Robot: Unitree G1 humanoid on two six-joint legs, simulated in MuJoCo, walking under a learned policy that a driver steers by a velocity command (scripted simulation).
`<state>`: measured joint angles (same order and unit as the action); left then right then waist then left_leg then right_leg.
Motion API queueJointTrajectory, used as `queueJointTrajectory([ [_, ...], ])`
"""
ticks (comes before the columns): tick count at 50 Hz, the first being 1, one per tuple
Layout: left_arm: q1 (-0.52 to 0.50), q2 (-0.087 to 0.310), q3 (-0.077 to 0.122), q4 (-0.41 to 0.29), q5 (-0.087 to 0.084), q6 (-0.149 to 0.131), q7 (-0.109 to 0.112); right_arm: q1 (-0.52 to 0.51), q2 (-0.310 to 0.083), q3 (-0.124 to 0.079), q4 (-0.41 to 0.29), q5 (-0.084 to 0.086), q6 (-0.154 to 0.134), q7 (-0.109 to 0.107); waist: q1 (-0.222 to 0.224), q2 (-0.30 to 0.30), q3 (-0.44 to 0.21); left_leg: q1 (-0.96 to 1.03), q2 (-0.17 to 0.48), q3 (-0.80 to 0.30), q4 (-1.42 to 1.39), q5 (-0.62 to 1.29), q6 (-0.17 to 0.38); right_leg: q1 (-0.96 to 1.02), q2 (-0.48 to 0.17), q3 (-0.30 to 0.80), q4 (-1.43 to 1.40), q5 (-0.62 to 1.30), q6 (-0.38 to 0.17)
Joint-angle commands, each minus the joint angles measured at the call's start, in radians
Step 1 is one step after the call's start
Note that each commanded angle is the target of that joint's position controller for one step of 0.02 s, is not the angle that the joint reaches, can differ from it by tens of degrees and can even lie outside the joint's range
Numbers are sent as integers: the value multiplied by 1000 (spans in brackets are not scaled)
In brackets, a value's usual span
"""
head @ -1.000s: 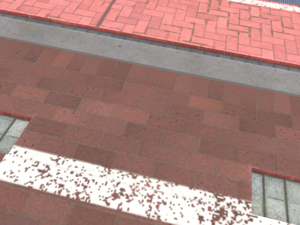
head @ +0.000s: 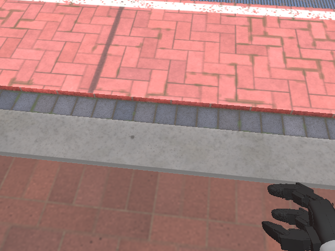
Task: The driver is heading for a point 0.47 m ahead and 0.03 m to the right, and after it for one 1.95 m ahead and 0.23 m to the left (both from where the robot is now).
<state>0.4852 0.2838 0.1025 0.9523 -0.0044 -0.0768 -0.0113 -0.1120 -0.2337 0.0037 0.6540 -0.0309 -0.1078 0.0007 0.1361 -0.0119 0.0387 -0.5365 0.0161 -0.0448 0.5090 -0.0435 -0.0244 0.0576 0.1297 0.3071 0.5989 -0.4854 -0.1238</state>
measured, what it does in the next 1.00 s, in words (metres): walks ahead: right foot, then left foot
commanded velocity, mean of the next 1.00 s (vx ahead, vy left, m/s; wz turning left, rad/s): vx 1.00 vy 0.00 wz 0.01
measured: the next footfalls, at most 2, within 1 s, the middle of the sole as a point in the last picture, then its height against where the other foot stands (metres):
right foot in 0.44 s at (230, 228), level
left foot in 0.84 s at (221, 144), level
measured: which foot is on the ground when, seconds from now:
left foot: down 0.00-0.44, up 0.46-0.82, down 0.84-1.00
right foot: down 0.00-0.00, up 0.02-0.42, down 0.44-0.84, up 0.86-1.00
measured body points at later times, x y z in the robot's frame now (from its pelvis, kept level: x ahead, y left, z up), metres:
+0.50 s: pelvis +0.44 -0.05 +0.00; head +0.47 -0.06 +0.45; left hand +0.72 +0.10 -0.09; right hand +0.30 -0.26 -0.14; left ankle +0.26 +0.16 -0.58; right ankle +0.51 -0.12 -0.71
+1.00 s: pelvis +0.90 -0.11 -0.01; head +0.91 -0.12 +0.44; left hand +1.12 +0.11 -0.07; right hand +0.85 -0.40 -0.15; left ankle +0.88 -0.09 -0.71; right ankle +0.91 -0.29 -0.63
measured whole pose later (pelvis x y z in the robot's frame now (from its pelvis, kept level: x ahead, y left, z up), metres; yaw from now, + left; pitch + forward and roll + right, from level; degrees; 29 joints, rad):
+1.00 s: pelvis +0.90 -0.11 -0.01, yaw +5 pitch -2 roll +0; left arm 0.01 0.20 -0.01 0.70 0.07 -0.09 0.00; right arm 0.49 -0.31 -0.08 0.92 -0.02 -0.01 0.00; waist -0.09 0.02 0.04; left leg -0.33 -0.19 0.01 0.79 -0.43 0.18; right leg -0.58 -0.06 0.11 1.32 -0.43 0.05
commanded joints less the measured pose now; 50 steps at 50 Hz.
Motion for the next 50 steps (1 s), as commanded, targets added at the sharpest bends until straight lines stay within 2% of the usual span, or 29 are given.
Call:
queueJointTrajectory([
  [1, -7, 22, -21, -195, -46, -24, 5, 519, -357, -124, 72, -41, 6, -26, -216, 462, -525, 1040, 485, -850, -231, -735, 171, -752, -22, -147, 797, 2, -5],
  [2, -89, 82, -17, -166, -16, -4, 17, 399, -232, -108, 45, -35, 12, -19, -213, 274, -345, 884, 420, -736, -254, -820, 165, -822, -108, -178, 824, 124, -18],
  [3, -160, 95, -14, -168, 7, 6, 7, 350, -147, -86, 47, -26, 14, -17, -213, 133, -208, 743, 371, -533, -240, -634, 155, -823, -147, -207, 778, 198, -11],
  [4, -237, 86, -14, -175, 26, 13, -6, 389, -117, -77, 80, -30, 17, -15, -227, 43, -123, 646, 319, -367, -236, -364, 130, -797, -175, -214, 736, 211, -6],
  [8, -328, 0, -41, -274, 34, 68, -51, 457, -60, -58, 182, 7, -15, -3, -150, 103, -28, 526, 278, -118, -295, -93, 104, -870, -244, -238, 714, 224, 10],
  [12, -450, 13, -64, -361, 34, 74, -74, 417, -94, -59, 188, 12, -34, 1, -105, 105, 40, 424, 221, 146, -377, 156, 71, -838, -241, -304, 532, 427, 16],
  [15, -557, 18, -83, -388, 38, 71, -88, 491, -126, -58, 216, 9, -37, -6, -127, 27, 111, 399, 183, 268, -429, 356, 44, -705, -192, -410, 271, 515, -13],
  [17, -552, 21, -91, -367, 44, 60, -80, 563, -175, -58, 242, 4, -32, -9, -119, 44, 102, 442, 209, 276, -411, 760, 66, -545, -99, -454, 174, 498, -46],
  [19, -430, 90, -71, -323, 53, 52, -57, 574, -268, -70, 251, 9, -4, -28, -30, 111, 17, 534, 250, 268, -190, 1111, 100, -372, -20, -459, 119, 341, -68],
  [21, -67, 168, -29, -210, 60, 46, -19, 518, -299, -70, 245, 11, 26, -34, 159, 118, -148, 401, 238, 245, 327, 1000, 129, 58, -52, -350, -43, 303, -115],
  [22, -30, 254, -6, -185, 73, 46, 2, 570, -173, -51, 224, 4, 30, -14, 76, -63, -258, 158, 96, 198, 759, -51, 124, 297, -300, -106, -5, 138, -122],
  [23, -61, 296, 0, -229, 76, 37, 6, 689, -107, -38, 168, 65, 21, -7, -16, -188, -484, -134, -23, -8, 1080, -482, 119, 515, -590, 414, -132, 89, -210],
  [24, -75, 237, 3, -218, 55, 37, 10, 494, -207, -63, 139, 57, 15, -16, 38, 16, -354, -214, 17, -54, 1062, -319, 129, 341, -515, 332, -260, 65, -153],
  [25, -131, 194, -10, -188, 53, 24, 14, 472, -170, -58, 127, 59, 12, -11, -26, 2, -141, -234, 52, -25, 992, -252, 123, 145, -493, 188, -305, 135, -136],
  [26, -175, 135, -20, -177, 52, 6, 8, 485, -140, -53, 152, 48, 23, -7, -79, 60, -48, -183, 96, -25, 910, -219, 118, -11, -450, 70, -345, 210, -104],
  [29, -200, 50, -42, -147, 26, -34, 8, 569, -73, -51, 201, 23, 89, 22, -173, 0, 15, -62, 145, -36, 813, -174, 97, -224, -365, -173, -437, 239, -23],
  [34, -151, 17, -50, -96, 16, -71, 0, 289, -38, -43, 92, 30, 101, 48, -156, -43, 126, -157, 124, 74, 517, 97, 118, -262, -253, -503, -491, 619, 59],
  [36, -166, 44, -54, -96, 13, -72, 18, 235, -56, -41, 84, 39, 88, 71, -156, 12, 114, -60, 69, 148, 314, 221, 142, -258, -222, -578, -511, 752, 87],
  [38, -147, 116, -41, -89, 7, -75, 36, 272, -71, -43, 85, 21, 85, 88, -198, -36, 92, 88, 10, 217, 268, 223, 159, -214, -279, -614, -413, 1147, 107],
  [39, -210, 144, -34, -117, 12, -77, 48, 483, -114, -73, 158, 12, 87, 81, -300, -60, -44, 295, -49, 265, 438, 321, 200, -202, -295, -636, -225, 1464, 122],
  [41, -426, 218, -12, -190, -8, -62, 62, 911, -236, -128, 272, 15, 112, 46, -557, -116, -225, 798, -82, 188, 527, 123, 253, -443, -332, -572, 260, 1622, 138],
  [42, -558, 220, -4, -199, -28, -46, 47, 1074, -300, -163, 308, 23, 123, 19, -675, -5, -224, 982, -33, 103, 442, 77, 345, -627, -247, -550, 791, 1136, 134],
  [43, -574, 60, -44, -215, 13, -37, 26, 938, -293, -155, 304, 45, 123, 14, -574, 342, 14, 801, -41, 18, 211, 130, 395, -843, -21, -526, 1263, -4, 133],
  [44, -439, -19, -79, -296, 44, -49, 33, 785, -300, -131, 267, 41, 114, 11, -323, 354, 42, 774, 19, -221, 169, 326, 434, -1075, -63, -363, 1284, -90, 139],
  [45, -310, -10, -96, -324, 57, -63, 24, 707, -261, -119, 203, 28, 102, 5, -209, 178, -101, 751, 146, -537, -7, 86, 496, -1038, -100, -253, 1184, -50, 137],
  [46, -260, 34, -93, -319, 64, -72, 17, 594, -285, -130, 152, 6, 99, -14, -137, 48, -80, 556, 234, -782, -227, -257, 498, -975, -127, -214, 1012, 27, 138],
  [47, -277, 114, -62, -267, 70, -47, 17, 469, -254, -124, 115, -1, 86, -11, -81, -141, 31, 294, 227, -754, -222, -352, 482, -859, -183, -182, 860, 61, 165],
  [49, -388, 104, -64, -290, 85, 12, 19, 437, -258, -116, 113, 3, 49, -3, -74, -137, 100, -2, 135, -612, -173, -305, 458, -697, -216, -209, 604, 10, 193],
  [50, -431, 60, -83, -313, 90, 33, 14, 456, -278, -124, 127, 7, 39, -4, -93, -97, 93, -99, 94, -502, -202, -202, 441, -568, -210, -266, 511, 84, 200],
])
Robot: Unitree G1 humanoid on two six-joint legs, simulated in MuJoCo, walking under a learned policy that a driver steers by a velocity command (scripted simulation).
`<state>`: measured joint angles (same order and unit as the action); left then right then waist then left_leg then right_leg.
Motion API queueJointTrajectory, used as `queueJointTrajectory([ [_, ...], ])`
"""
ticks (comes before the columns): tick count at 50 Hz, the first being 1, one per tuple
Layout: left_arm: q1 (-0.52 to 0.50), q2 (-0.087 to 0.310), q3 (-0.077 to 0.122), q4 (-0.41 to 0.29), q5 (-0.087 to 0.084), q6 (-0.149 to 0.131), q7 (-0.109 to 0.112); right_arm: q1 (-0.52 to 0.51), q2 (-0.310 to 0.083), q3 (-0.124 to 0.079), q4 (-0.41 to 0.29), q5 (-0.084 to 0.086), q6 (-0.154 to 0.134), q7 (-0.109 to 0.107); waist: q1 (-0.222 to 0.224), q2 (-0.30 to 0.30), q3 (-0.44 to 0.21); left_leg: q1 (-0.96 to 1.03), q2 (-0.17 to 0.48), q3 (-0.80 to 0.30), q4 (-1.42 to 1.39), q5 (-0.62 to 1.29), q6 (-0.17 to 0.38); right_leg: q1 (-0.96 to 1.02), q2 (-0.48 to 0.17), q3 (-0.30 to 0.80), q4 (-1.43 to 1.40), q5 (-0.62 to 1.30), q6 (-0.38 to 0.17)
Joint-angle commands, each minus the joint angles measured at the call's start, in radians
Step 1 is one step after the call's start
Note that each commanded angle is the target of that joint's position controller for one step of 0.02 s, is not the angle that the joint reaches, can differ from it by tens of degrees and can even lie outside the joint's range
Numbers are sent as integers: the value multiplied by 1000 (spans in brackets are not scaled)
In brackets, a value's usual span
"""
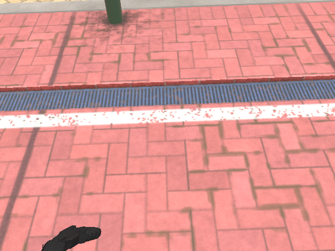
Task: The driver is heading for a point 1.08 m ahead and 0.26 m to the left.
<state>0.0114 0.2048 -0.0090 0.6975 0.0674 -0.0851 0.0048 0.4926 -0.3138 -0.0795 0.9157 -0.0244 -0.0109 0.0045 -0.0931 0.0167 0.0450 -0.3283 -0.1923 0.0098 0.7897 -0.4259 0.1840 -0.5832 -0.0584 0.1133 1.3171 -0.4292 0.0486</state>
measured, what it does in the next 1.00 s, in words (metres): goes down, turning left: right foot 0.13 m lower, then left foot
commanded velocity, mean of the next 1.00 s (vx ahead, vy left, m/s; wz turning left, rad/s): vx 1.00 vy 0.00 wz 0.71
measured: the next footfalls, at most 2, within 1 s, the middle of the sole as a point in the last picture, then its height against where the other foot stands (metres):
right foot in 0.28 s outside the picture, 0.13 m lower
left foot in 0.68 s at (138, 216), level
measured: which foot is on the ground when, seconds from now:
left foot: down 0.00-0.28, up 0.30-0.66, down 0.68-1.00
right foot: up 0.00-0.26, down 0.28-0.64, up 0.66-1.00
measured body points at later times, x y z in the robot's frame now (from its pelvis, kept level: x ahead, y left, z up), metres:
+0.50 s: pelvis +0.45 -0.06 -0.10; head +0.48 -0.04 +0.35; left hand +0.27 +0.16 -0.23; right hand +0.77 -0.19 -0.18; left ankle +0.48 +0.05 -0.75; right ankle +0.40 -0.20 -0.82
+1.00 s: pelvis +0.84 +0.19 -0.11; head +0.87 +0.21 +0.34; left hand +0.83 +0.49 -0.20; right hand +1.02 -0.02 -0.24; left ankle +0.68 +0.09 -0.82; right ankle +1.11 +0.24 -0.77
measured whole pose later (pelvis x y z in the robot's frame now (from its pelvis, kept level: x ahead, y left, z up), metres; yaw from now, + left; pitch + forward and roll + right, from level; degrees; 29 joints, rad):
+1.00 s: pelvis +0.84 +0.19 -0.11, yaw +39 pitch +1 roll +1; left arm 0.13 0.26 0.01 0.71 0.00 -0.04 -0.05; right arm 0.41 -0.29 -0.03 0.88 -0.01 -0.13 0.01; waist -0.04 -0.01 0.04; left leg 0.22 -0.16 0.08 0.13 -0.36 0.13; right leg -0.79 -0.10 -0.06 0.74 0.09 -0.08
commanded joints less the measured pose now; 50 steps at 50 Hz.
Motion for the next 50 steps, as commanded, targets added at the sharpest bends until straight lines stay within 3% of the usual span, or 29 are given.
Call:
queueJointTrajectory([
  [1, 107, 103, 24, -30, 4, 42, -11, -121, -187, -42, -118, -15, -72, -1, 126, -74, 22, -310, 292, -504, -447, 290, 220, 177, -20, -100, -163, 309, 8],
  [2, -2, 177, 57, -63, -23, 27, -9, -65, -154, -36, -77, -8, -92, -3, 76, -97, 49, -168, 245, -489, -367, 217, 181, 12, -37, -34, -299, 530, -12],
  [5, -151, 97, 28, -112, -4, 2, -50, 11, -108, -29, -50, 14, -88, -4, -18, -35, 16, -65, 159, -427, -313, -10, 108, 50, 16, -81, -577, 741, -56],
  [7, -195, 86, 24, -136, -21, -1, -69, 22, -122, -37, -56, -3, -67, -10, -48, 30, 24, -5, 157, -448, -254, 29, 91, 63, 45, -72, -670, 717, -60],
  [8, -162, 86, 24, -130, -37, -4, -67, -6, -114, -39, -65, 0, -59, -13, -34, 54, 24, -19, 145, -415, -220, 42, 56, 155, 55, -73, -760, 733, -54],
  [10, -71, 79, 25, -99, -32, -17, -48, -7, -111, -41, -60, 6, -54, -18, -8, 36, 5, -66, 117, -387, -91, 15, 2, 403, 81, -103, -873, 783, -23],
  [13, 438, 218, 94, 59, -30, -26, -7, -146, -171, -53, -100, 24, -31, -31, 279, 1, -158, -147, 66, -255, 576, 157, -29, 879, -70, -25, -1002, 866, -55],
  [14, 532, 242, 105, 98, -16, -15, -13, -196, -71, -29, -141, 32, -30, -24, 290, -6, -170, -324, 38, -222, 835, -180, -31, 985, -140, 31, -863, 769, -36],
  [15, 546, 231, 91, 96, 17, -21, -24, -34, 29, 6, -196, 66, -32, -33, 153, -167, -284, -567, 126, -193, 960, -268, -31, 1239, -313, 120, -549, 1264, 2],
  [16, 517, 263, 113, 90, 9, -21, -23, 42, 16, 23, -187, 64, -26, -53, 147, -274, -410, -709, 176, -135, 1052, -190, -38, 1293, -425, 318, -593, 935, -90],
  [17, 428, 288, 137, 73, -6, -24, -5, -30, 9, 33, -192, 7, -21, -38, 159, -354, -417, -744, 216, -87, 1082, -68, -40, 1078, -478, 573, -875, 30, -247],
  [18, 347, 142, 101, 64, -12, -31, -1, -270, -67, 8, -204, -29, -13, -29, 199, -110, -209, -718, 266, -120, 964, 73, -45, 826, -389, 497, -1013, -223, -210],
  [19, 340, 127, 80, 95, -13, -52, -3, -385, -109, -7, -255, -32, -16, 2, 184, -85, -47, -710, 289, -132, 802, 161, -56, 678, -363, 395, -1013, 28, -174],
  [20, 362, 100, 71, 167, -29, -65, 2, -443, -64, 5, -283, -23, -5, 36, 136, -64, 61, -640, 318, -138, 644, 192, -88, 519, -306, 238, -1042, 303, -146],
  [23, 299, 72, 62, 193, -57, -65, -1, -421, 11, 37, -316, -19, 12, 74, 38, -154, 33, -429, 327, -98, 436, 351, -111, 348, -224, -8, -1124, 477, -106],
  [27, 387, 118, 69, 206, -48, -45, -4, -588, 6, 59, -351, 0, 7, 85, 91, -77, 62, -424, 272, 88, 177, 359, -39, 540, -159, -271, -1179, 845, -51],
  [29, 445, 142, 67, 213, -42, -23, 12, -608, 10, 68, -340, -2, 2, 88, 86, -96, 37, -235, 163, 201, 42, 356, 0, 557, -110, -371, -1089, 1198, -13],
  [31, 454, 237, 86, 197, -38, -6, 35, -461, -46, 51, -294, -10, 5, 84, -10, -132, -55, -4, 85, 215, -2, 283, 21, 565, -157, -371, -838, 1500, -9],
  [32, 404, 282, 95, 172, -39, 2, 40, -282, -91, 29, -243, -14, 8, 73, -103, -135, -129, 195, 75, 171, -29, 266, 50, 502, -191, -345, -618, 1530, -17],
  [33, 335, 295, 98, 143, -40, 11, 32, -55, -145, -3, -167, -10, 5, 55, -201, -90, -215, 487, 92, 85, -130, 284, 102, 337, -179, -334, -284, 1284, -29],
  [34, 328, 229, 90, 135, -14, 15, 9, -81, -185, -31, -136, 17, 7, 28, -136, 60, -176, 641, 170, -36, -170, 231, 141, 64, -17, -330, 74, 188, -44],
  [35, 387, 141, 64, 52, -7, 2, 13, -162, -264, -35, -180, 6, 11, 18, 2, 163, -222, 723, 352, -362, -93, 578, 199, -159, 5, -250, 353, -134, -42],
  [36, 338, 183, 63, -40, -40, -21, 3, -78, -266, -38, -212, -22, 23, -1, -45, 139, -384, 870, 462, -647, -338, 294, 322, -330, 29, -80, 383, -62, -32],
  [37, 297, 208, 58, -26, -47, -30, 3, -105, -195, -29, -198, -20, 16, -19, -30, -4, -228, 722, 485, -647, -499, 173, 264, -377, -22, -82, 271, 39, -36],
  [38, 301, 216, 60, -4, -48, -22, 4, -179, -145, -17, -192, -15, -2, -28, 33, -58, -92, 530, 456, -555, -534, 201, 214, -321, -59, -96, 182, 91, -36],
  [40, 361, 178, 49, 38, -20, 22, -6, -235, -97, 7, -186, -6, -48, -32, 132, -117, -19, 268, 392, -392, -552, 407, 163, -156, -103, -81, 75, 74, -24],
  [42, 320, 136, 40, 25, -24, 51, -27, -226, -84, 16, -149, 8, -85, -19, 159, -83, 48, 99, 332, -238, -615, 455, 112, -95, -123, -87, -75, 81, -23],
  [46, 136, 97, 27, -27, -65, 39, -52, -187, -74, 18, -119, 15, -127, 11, 104, -37, 95, 65, 223, 25, -703, 703, -10, -5, -73, -153, -458, 450, -99],
  [50, 80, 107, 30, -28, -67, 30, -62, -110, -101, 21, -84, 22, -147, -4, 81, -1, 61, 304, 295, 106, -714, 1209, -99, 77, 36, -254, -649, 634, -171],
])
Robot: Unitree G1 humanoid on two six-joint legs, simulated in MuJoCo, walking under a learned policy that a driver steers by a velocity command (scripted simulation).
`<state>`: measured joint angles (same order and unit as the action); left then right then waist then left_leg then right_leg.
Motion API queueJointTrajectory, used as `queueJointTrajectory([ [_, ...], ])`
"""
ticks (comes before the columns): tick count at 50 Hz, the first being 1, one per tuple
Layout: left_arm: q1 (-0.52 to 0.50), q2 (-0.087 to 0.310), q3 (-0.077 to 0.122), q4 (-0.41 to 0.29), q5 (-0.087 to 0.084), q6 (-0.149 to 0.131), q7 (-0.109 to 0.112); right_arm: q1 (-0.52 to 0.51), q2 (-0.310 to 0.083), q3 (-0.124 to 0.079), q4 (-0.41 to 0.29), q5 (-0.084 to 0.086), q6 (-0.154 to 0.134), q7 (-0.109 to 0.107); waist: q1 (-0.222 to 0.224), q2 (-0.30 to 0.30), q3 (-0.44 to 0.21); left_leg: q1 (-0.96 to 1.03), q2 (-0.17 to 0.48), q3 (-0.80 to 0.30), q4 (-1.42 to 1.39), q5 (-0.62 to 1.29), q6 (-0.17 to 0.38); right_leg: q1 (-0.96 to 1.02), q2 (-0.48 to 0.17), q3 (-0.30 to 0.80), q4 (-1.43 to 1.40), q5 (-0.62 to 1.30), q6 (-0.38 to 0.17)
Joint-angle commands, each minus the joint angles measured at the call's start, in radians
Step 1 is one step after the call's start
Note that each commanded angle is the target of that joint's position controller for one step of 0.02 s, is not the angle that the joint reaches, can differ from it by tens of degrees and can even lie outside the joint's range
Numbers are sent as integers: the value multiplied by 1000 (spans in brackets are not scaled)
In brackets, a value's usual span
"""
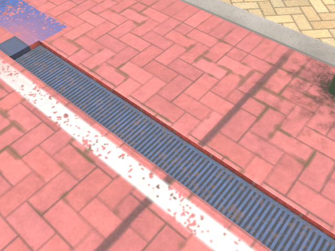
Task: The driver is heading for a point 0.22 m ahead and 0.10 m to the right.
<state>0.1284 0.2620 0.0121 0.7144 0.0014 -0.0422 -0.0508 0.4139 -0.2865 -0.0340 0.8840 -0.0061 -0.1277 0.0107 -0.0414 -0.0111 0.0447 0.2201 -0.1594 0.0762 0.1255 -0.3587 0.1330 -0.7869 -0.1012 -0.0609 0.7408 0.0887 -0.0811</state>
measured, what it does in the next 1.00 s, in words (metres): walks ahead: right foot, then left foot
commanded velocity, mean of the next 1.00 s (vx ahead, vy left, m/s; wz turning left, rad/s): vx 0.24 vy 0.00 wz -0.09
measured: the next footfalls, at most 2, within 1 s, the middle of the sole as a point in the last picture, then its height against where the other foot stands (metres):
right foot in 0.10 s outside the picture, level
left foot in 0.52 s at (152, 228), level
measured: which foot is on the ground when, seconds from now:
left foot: down 0.00-0.10, up 0.12-0.50, down 0.52-1.00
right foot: up 0.00-0.08, down 0.10-0.56, up 0.58-0.76, down 0.78-1.00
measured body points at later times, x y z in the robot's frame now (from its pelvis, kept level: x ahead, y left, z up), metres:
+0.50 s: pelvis +0.35 -0.02 +0.02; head +0.38 -0.03 +0.46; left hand +0.47 +0.23 -0.11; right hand +0.50 -0.28 -0.08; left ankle +0.51 +0.09 -0.70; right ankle +0.28 -0.09 -0.72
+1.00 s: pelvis +0.43 -0.04 +0.01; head +0.44 -0.05 +0.46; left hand +0.54 +0.20 -0.13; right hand +0.52 -0.31 -0.11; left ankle +0.51 +0.08 -0.72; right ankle +0.39 -0.16 -0.72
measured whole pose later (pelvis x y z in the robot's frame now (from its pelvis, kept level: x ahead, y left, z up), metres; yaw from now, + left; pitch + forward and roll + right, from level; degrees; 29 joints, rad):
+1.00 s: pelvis +0.43 -0.04 +0.01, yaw -7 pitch +0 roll +0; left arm 0.22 0.22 0.02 0.96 0.01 -0.01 0.03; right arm 0.14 -0.22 -0.05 0.90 -0.01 -0.01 -0.03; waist 0.00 0.00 0.01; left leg -0.35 0.01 -0.03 0.52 -0.17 -0.02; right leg -0.22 -0.01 0.01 0.56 -0.34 0.00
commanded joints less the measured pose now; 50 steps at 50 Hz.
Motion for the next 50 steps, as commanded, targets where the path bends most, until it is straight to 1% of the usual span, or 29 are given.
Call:
queueJointTrajectory([
  [1, -15, 69, 13, -32, 13, -14, -6, -19, -150, -28, -47, -4, -20, -26, 42, 44, 26, -169, 277, 39, 20, 1307, -63, 314, 127, -98, -102, 70, -49],
  [2, 55, 92, 20, -11, 27, -14, -3, -13, -168, -30, -41, -13, -8, -44, 79, 68, -21, -125, 300, 37, 142, 1480, -75, 392, 179, -113, -122, 16, -54],
  [3, 218, 125, 35, 42, 34, -15, 2, -35, -186, -34, -42, -27, 9, -55, 157, 86, -97, -129, 308, 38, 352, 1538, -89, 550, 226, -98, -139, -21, -61],
  [4, 410, 151, 49, 104, 36, -16, 12, -98, -204, -38, -55, -28, 24, -61, 262, 92, -157, -191, 298, 49, 626, 1478, -102, 724, 203, -44, -203, 22, -83],
  [5, 544, 194, 70, 143, 40, -12, 29, -159, -190, -38, -67, -14, 29, -57, 344, 18, -188, -331, 168, 86, 1073, 961, -109, 880, 101, 55, -269, 139, -143],
  [6, 480, 270, 82, 147, 49, -13, 31, 71, -10, 0, -90, 19, 17, -42, 107, -329, -350, -766, 18, -35, 1548, -258, -155, 1278, -233, 447, -50, 923, -291],
  [7, 403, 163, 58, 79, 24, -33, 27, 66, -84, 12, -62, 36, -8, 1, 196, -147, -586, -839, 32, -351, 1600, -232, -124, 1334, -269, 668, -194, 604, -359],
  [8, 300, 172, 66, 38, 9, -37, 26, -59, -143, -7, -113, 70, -5, 6, 175, -52, -435, -849, 101, -303, 1515, -185, -111, 1157, -246, 591, -288, 333, -318],
  [9, 161, 151, 56, 28, -15, -42, 23, -153, -136, -6, -157, 59, 3, 4, 95, 88, -197, -867, 159, -210, 1387, -106, -103, 871, -202, 499, -393, 195, -269],
  [10, 100, 107, 37, 14, -11, -50, 26, -176, -134, -11, -147, 44, 19, -5, 60, 124, -99, -826, 194, -179, 1322, -73, -110, 684, -183, 427, -435, 238, -246],
  [11, 95, 109, 35, 22, 2, -57, 26, -150, -117, -9, -147, 33, 36, -9, 27, 101, -38, -756, 215, -167, 1266, -58, -120, 548, -146, 363, -476, 313, -236],
  [14, 75, 119, 33, 43, 7, -75, 23, -108, -60, 1, -148, 14, 65, -32, -16, 22, -37, -657, 231, -124, 1000, 29, -163, 397, -41, 178, -505, 513, -199],
  [17, 80, 140, 43, 50, -3, -55, 46, -180, -35, 13, -160, 5, 62, -40, 17, -33, -127, -651, 214, -97, 701, 252, -190, 510, 22, 74, -460, 583, -148],
  [21, 134, 132, 43, 80, -15, -16, 64, -314, -51, 6, -184, 11, 55, -23, 91, -58, -158, -671, 196, -105, 485, 449, -184, 670, -6, 98, -409, 402, -100],
  [24, 113, 121, 41, 92, -5, 3, 65, -339, -78, -9, -189, -6, 37, -9, 83, -66, -131, -669, 188, -107, 390, 405, -138, 714, -44, 147, -318, 330, -97],
  [26, 109, 112, 38, 96, -1, 1, 65, -254, -110, -25, -155, -23, 23, -8, 39, -34, -156, -503, 191, -115, 282, 664, -84, 678, 11, 139, -187, 251, -46],
  [27, 165, 97, 34, 90, 19, -13, 62, -238, -165, -36, -157, -37, 21, -16, 75, 55, -213, -321, 295, -216, 376, 1064, -8, 558, 85, 118, -83, 64, -2],
  [28, 250, 46, 18, 113, 14, -23, 56, -200, -111, -23, -150, -46, 33, -21, 73, 170, -338, -124, 453, -364, 430, 1249, 163, 408, 131, 120, 101, -247, 69],
  [29, 190, 84, 22, 111, -2, -18, 48, -137, -49, -11, -131, -32, 47, -21, 3, 231, -397, -73, 524, -478, 380, 1239, 239, 323, 151, 132, 239, -664, 109],
  [30, 125, 122, 33, 90, -16, -1, 43, -143, -46, -7, -122, -14, 56, -19, -7, 176, -373, -105, 525, -507, 342, 1045, 224, 269, 125, 168, 305, -784, 116],
  [32, 81, 106, 37, 93, -14, 50, 54, -263, -70, -12, -140, -6, 74, -21, 38, 68, -241, -336, 477, -448, 273, 680, 147, 296, 74, 161, 288, -740, 128],
  [34, 102, 77, 32, 113, -8, 81, 72, -367, -89, -23, -155, -13, 98, -26, 82, 129, -163, -539, 390, -351, 207, 458, 81, 422, 70, 106, 92, -641, 133],
  [36, 141, 54, 30, 150, -2, 84, 79, -366, -78, -26, -145, -13, 115, -33, 91, 154, -187, -586, 339, -279, 205, 367, 57, 543, 94, 66, -42, -446, 129],
  [38, 163, 50, 32, 175, 7, 82, 76, -348, -59, -23, -127, 2, 116, -36, 100, 150, -197, -607, 307, -240, 216, 182, 19, 633, 111, 37, -190, -299, 102],
  [40, 99, 110, 38, 143, 36, 81, 79, -299, -29, -14, -99, -2, 111, -36, 64, 59, -138, -652, 251, -201, 260, -63, -75, 616, 8, 149, -305, -315, 40],
  [41, 62, 142, 48, 152, 24, 77, 80, -287, -17, -17, -102, -7, 110, -35, 15, -76, -92, -567, 183, -124, 280, -24, -115, 452, -8, 173, -338, -532, -1],
  [43, 19, 77, 31, 152, 23, 49, 78, -322, -33, -27, -87, -15, 108, -43, 22, -74, -51, -433, 176, -110, 342, 123, -133, 332, 8, 176, -399, -627, 21],
  [46, 40, 86, 32, 175, 13, 16, 79, -304, -33, -33, -54, -5, 108, -48, 30, -42, -53, -415, 190, -129, 355, 241, -105, 384, 26, 148, -365, -463, 49],
  [50, 89, 79, 32, 208, 5, 13, 83, -305, -26, -36, -20, 2, 109, -45, 45, -14, -70, -405, 190, -126, 369, 336, -102, 444, 36, 133, -333, -335, 41],
])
